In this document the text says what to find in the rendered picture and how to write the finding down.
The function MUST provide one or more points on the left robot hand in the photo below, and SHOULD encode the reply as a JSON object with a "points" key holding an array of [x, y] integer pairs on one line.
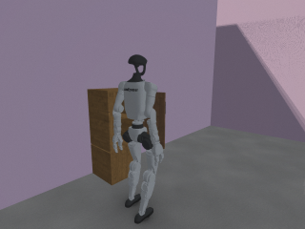
{"points": [[119, 140]]}

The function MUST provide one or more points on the left robot upper arm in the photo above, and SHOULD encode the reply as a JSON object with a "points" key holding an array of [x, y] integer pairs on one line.
{"points": [[117, 107]]}

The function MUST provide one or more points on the right robot forearm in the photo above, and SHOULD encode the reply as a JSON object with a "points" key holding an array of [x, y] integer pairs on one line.
{"points": [[154, 137]]}

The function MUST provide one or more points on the right robot upper arm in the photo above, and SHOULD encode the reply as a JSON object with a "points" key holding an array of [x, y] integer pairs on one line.
{"points": [[151, 90]]}

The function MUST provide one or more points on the right robot hand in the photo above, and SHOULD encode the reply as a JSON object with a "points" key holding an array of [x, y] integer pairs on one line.
{"points": [[157, 151]]}

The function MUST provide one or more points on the cupboard door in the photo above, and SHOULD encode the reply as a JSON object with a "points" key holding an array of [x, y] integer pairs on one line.
{"points": [[160, 109]]}

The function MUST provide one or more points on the robot head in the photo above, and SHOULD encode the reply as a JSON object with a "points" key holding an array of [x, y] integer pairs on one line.
{"points": [[137, 60]]}

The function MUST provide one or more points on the robot right thigh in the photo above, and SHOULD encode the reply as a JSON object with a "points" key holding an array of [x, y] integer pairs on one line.
{"points": [[147, 144]]}

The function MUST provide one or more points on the left robot forearm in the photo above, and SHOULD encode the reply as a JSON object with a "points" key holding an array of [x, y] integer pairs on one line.
{"points": [[116, 122]]}

